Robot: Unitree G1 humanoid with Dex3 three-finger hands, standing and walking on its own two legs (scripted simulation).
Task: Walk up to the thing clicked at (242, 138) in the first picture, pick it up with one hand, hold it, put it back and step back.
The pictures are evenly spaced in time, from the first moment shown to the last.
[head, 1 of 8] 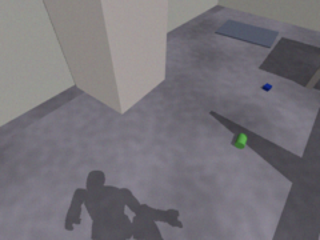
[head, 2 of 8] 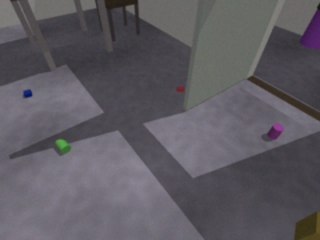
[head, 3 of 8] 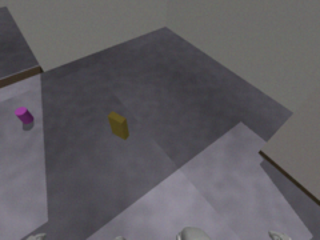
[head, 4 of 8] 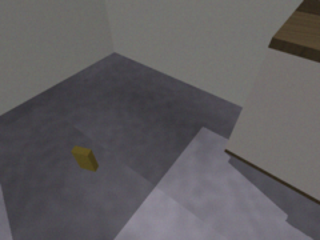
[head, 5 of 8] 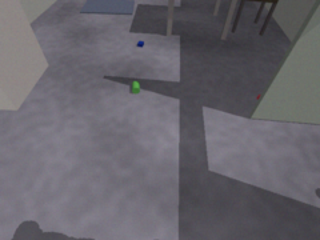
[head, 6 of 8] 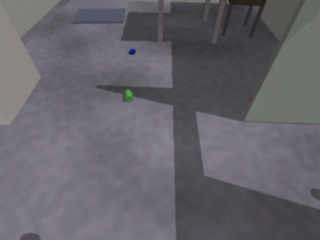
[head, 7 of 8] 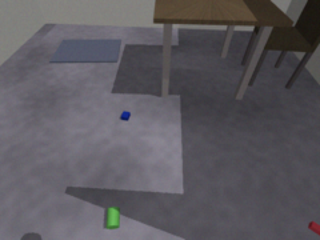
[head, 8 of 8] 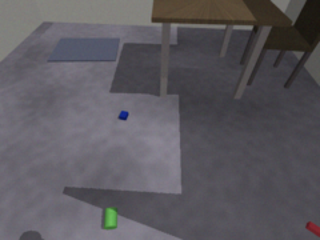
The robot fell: no
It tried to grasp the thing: no
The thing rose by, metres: 0.00
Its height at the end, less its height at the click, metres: +0.00
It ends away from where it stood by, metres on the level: 0.00
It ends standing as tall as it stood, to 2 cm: yes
